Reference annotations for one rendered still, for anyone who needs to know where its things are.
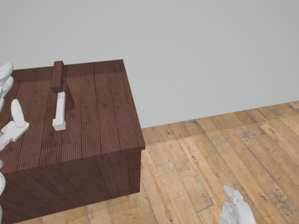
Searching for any tap lever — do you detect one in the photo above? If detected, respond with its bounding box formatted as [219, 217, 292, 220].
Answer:
[52, 91, 66, 131]

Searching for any counter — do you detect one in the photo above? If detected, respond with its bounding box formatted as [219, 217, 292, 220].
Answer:
[0, 59, 146, 224]

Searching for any robot right hand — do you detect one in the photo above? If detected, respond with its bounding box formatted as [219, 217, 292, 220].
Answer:
[219, 185, 256, 224]

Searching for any robot left hand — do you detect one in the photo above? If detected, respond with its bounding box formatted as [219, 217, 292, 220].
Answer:
[0, 62, 29, 151]

